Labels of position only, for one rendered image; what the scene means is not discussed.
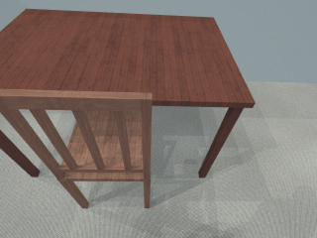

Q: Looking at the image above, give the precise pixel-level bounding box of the table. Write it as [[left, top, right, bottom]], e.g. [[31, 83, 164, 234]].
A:
[[0, 9, 256, 179]]

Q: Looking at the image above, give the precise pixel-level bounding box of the chair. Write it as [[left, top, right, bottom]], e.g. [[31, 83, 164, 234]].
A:
[[0, 88, 153, 209]]

